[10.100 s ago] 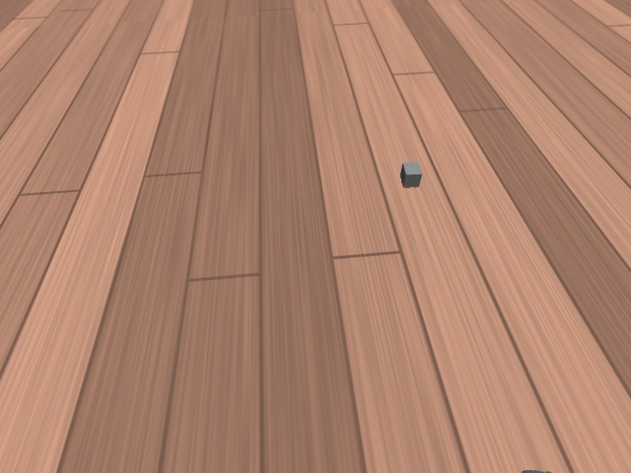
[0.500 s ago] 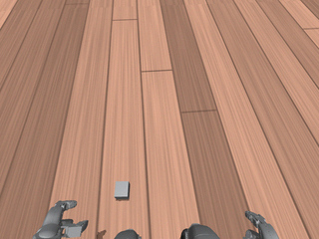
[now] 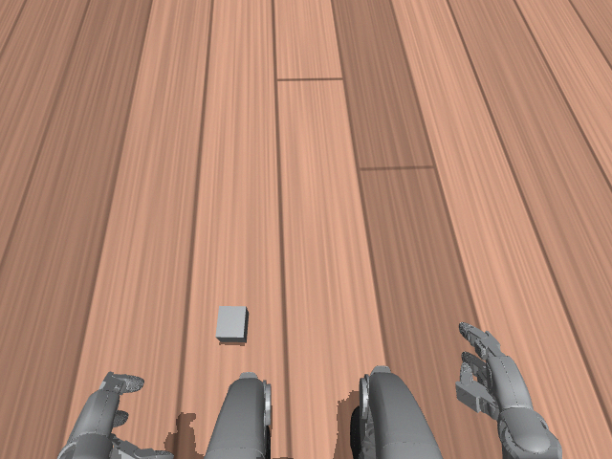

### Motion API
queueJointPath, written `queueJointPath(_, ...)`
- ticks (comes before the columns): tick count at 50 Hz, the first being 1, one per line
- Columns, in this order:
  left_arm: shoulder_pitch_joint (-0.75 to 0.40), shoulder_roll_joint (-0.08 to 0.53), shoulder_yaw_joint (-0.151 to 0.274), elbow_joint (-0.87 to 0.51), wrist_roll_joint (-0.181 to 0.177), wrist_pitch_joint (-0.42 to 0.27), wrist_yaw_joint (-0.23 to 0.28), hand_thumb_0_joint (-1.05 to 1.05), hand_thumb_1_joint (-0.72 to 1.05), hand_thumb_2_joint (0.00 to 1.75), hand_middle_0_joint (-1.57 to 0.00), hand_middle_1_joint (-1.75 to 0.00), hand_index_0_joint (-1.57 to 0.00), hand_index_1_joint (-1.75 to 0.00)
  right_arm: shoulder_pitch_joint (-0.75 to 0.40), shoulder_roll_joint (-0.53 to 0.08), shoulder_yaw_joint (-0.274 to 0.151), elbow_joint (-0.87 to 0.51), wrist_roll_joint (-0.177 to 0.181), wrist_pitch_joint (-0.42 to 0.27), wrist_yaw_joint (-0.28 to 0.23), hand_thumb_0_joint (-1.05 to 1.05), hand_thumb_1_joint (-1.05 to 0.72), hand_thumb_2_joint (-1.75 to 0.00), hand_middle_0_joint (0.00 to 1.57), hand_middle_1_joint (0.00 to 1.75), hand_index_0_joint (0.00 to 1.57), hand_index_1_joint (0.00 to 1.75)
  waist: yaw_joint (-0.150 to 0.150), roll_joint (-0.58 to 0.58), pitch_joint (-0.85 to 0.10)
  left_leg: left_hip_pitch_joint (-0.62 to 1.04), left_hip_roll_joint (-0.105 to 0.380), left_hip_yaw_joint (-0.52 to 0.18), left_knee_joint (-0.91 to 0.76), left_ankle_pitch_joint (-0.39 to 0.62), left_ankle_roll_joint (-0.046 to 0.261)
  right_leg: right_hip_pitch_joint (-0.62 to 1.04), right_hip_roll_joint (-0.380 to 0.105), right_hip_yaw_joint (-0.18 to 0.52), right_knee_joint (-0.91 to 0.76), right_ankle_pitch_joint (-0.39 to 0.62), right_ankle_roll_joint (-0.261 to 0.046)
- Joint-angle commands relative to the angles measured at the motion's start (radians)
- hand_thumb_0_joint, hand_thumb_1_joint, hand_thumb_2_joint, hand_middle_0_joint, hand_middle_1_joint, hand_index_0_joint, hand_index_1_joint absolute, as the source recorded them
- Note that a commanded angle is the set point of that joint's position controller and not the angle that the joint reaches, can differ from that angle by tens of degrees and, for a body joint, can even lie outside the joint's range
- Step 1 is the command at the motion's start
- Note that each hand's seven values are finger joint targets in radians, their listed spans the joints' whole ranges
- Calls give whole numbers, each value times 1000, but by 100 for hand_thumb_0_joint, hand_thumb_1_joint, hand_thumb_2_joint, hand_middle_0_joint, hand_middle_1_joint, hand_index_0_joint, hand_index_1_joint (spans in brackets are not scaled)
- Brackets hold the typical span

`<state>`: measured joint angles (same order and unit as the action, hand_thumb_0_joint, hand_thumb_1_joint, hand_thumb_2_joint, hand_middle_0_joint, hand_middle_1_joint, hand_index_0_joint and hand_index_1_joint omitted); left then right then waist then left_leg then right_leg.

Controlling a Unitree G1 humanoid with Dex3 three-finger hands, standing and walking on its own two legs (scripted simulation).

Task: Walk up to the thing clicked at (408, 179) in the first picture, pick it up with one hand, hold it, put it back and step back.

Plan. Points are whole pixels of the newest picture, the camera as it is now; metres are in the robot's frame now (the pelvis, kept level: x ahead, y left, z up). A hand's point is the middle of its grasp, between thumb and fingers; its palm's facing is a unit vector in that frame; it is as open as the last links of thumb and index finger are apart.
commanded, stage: rise first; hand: left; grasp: from above
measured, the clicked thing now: (233, 324) +0.40 +0.20 -0.62
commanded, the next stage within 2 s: approach in 1.98 s
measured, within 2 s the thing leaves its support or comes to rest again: neither
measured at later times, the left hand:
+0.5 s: hand (176, 362) +0.26 +0.27 -0.36, palm faces -0.45 -0.40 -0.80, open 13.9 cm
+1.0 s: hand (188, 342) +0.32 +0.28 -0.44, palm faces -0.48 -0.15 -0.87, open 14.2 cm
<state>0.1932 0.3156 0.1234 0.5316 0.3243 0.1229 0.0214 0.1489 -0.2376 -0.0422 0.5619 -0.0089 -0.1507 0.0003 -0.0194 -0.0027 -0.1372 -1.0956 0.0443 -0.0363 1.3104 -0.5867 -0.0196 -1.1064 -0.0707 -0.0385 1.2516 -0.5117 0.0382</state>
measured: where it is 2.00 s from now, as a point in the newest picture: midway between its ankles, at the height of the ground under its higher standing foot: outside the picture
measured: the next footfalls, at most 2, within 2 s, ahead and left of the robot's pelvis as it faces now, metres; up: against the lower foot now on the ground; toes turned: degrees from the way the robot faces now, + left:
none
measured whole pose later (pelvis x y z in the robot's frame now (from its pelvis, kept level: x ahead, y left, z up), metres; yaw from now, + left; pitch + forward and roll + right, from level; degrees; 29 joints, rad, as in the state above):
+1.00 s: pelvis -0.08 +0.01 -0.28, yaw -2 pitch +32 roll -6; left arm -0.67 0.60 0.08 1.20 1.12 -0.25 0.32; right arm 0.13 -0.29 -0.05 0.75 -0.09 -0.06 0.11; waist -0.14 0.00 -0.11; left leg -2.15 -0.02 -0.12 2.27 -0.68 -0.02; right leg -2.13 -0.08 -0.01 2.16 -0.59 0.05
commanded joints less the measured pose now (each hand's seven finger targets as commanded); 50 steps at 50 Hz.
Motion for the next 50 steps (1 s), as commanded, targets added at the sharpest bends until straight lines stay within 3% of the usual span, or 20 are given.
queueJointPath(1, -150, 202, 58, -75, 92, -73, 27, 0, -45, 88, -17, -98, -18, -97, -9, -165, -64, -109, 6, -72, -5, 0, -90, -90, 20, 30, 20, 30, -28, 57, -248, -4, -35, 2, -78, 82, 21, -6, 45, 2, -7, 49, -48)
queueJointPath(3, -186, 193, 29, -65, 136, -113, 33, 0, -43, 87, -16, -100, -18, -98, -9, -174, -71, -100, 7, -86, 0, 0, -87, -90, 20, 30, 20, 30, -32, 72, -294, -47, -36, 3, -19, 87, 17, -70, 40, 7, 61, 58, -50)
queueJointPath(5, -226, 221, 36, -48, 181, -152, 47, 0, -40, 86, -18, -100, -19, -98, -9, -181, -76, -88, 11, -94, 4, 0, -87, -90, 20, 30, 20, 30, -29, 66, -362, -92, -43, 13, 51, 107, 18, -108, 40, 12, 118, 73, -52)
queueJointPath(7, -237, 261, 62, -6, 227, -187, 69, 0, -39, 84, -17, -99, -20, -96, -17, -191, -76, -67, 9, -98, 11, 0, -87, -90, 20, 30, 20, 30, -7, 94, -408, -141, -47, 13, 118, 169, 12, -164, 37, 14, 202, 121, -57)
queueJointPath(10, -276, 279, 53, 34, 298, -223, 94, 0, -43, 88, -15, -99, -17, -97, -6, -207, -85, -42, 7, -90, 24, 0, -88, -90, 20, 30, 20, 30, 3, 119, -493, -168, -46, 1, 204, 270, 6, -254, 34, 6, 313, 183, -65)
queueJointPath(13, -389, 312, 52, 49, 356, -243, 119, 0, -48, 93, -11, -100, -12, -99, 10, -220, -98, -13, 1, -77, 36, 0, -88, -90, 20, 30, 20, 30, -6, 126, -562, -203, -46, 2, 291, 313, 7, -325, 32, 1, 391, 208, -68)
queueJointPath(19, -591, 398, 80, 102, 447, -269, 165, 0, -52, 98, -6, -103, -7, -102, 36, -228, -112, 16, -13, -53, 44, 0, -87, -90, 20, 30, 20, 30, -18, 46, -659, -416, -64, 42, 438, 152, 35, -323, 30, 13, 448, 110, -52)
queueJointPath(23, -695, 452, 89, 169, 492, -282, 173, 0, -54, 100, -5, -104, -6, -104, 45, -232, -115, 34, -19, -29, 46, 0, -88, -90, 20, 30, 20, 30, -16, 38, -659, -489, -69, 51, 481, 59, 44, -377, 31, 7, 474, 4, -51)
queueJointPath(25, -767, 467, 71, 186, 519, -294, 172, 0, -54, 101, -6, -104, -6, -104, 61, -238, -117, 42, -21, -18, 45, 0, -89, -90, 20, 30, 20, 30, -28, 63, -676, -495, -68, 51, 496, 33, 41, -415, 34, 0, 500, -25, -55)
queueJointPath(26, -773, 482, 78, 224, 531, -299, 174, 0, -55, 101, -5, -104, -6, -103, 62, -239, -114, 51, -21, -12, 45, 0, -88, -90, 20, 30, 20, 30, -28, 67, -660, -514, -70, 49, 507, 16, 44, -433, 34, -5, 513, -39, -55)
queueJointPath(28, -813, 456, 52, 260, 548, -309, 176, 0, -55, 102, -5, -102, -5, -102, 75, -237, -110, 61, -24, -1, 49, 0, -89, -91, 20, 30, 20, 30, -44, 63, -632, -538, -70, 34, 514, -14, 45, -484, 34, -20, 539, -60, -55)
queueJointPath(31, -876, 505, 58, 323, 590, -336, 190, 0, -55, 101, -6, -100, -5, -100, 75, -243, -105, 70, -28, 15, 53, 0, -89, -91, 20, 30, 20, 30, -49, 72, -581, -593, -73, 26, 533, -84, 49, -543, 35, -27, 565, -117, -55)
queueJointPath(34, -914, 488, 36, 380, 630, -359, 209, 0, -56, 103, -6, -98, -5, -99, 86, -243, -97, 84, -34, 28, 64, 0, -89, -90, 20, 30, 20, 30, -65, 98, -546, -609, -75, 12, 548, -88, 45, -609, 35, -43, 604, -112, -58)
queueJointPath(39, -1015, 520, 32, 441, 711, -381, 270, 0, -54, 101, -6, -96, -5, -97, 107, -254, -85, 102, -50, 55, 84, 0, -89, -90, 20, 30, 20, 30, -85, 150, -556, -597, -79, 6, 592, -44, 42, -676, 31, -54, 656, -68, -62)
queueJointPath(42, -1061, 524, 21, 495, 751, -384, 301, 0, -54, 100, -6, -96, -5, -96, 115, -264, -84, 114, -60, 61, 92, 0, -89, -90, 20, 30, 20, 30, -102, 168, -536, -607, -80, -5, 595, -85, 43, -727, 30, -68, 675, -93, -59)
queueJointPath(46, -1105, 535, 16, 517, 785, -379, 336, 0, -55, 101, -6, -95, -5, -96, 114, -266, -83, 127, -75, 64, 100, 0, -90, -90, 20, 30, 20, 30, -101, 213, -566, -586, -82, 4, 612, -83, 41, -740, 29, -69, 692, -89, -60)
queueJointPath(48, -1122, 527, 3, 548, 799, -374, 349, 0, -55, 101, -6, -95, -5, -96, 114, -268, -84, 134, -82, 66, 102, 0, -90, -90, 20, 30, 20, 30, -121, 198, -557, -607, -83, 3, 625, -98, 44, -752, 32, -73, 696, -96, -58)
queueJointPath(50, -1139, 516, -4, 551, 811, -369, 359, 0, -54, 100, -6, -96, -6, -96, 119, -271, -83, 144, -88, 66, 106, 0, -90, -90, 20, 30, 20, 30, -120, 230, -572, -580, -80, -5, 629, -63, 39, -778, 27, -77, 721, -65, -58)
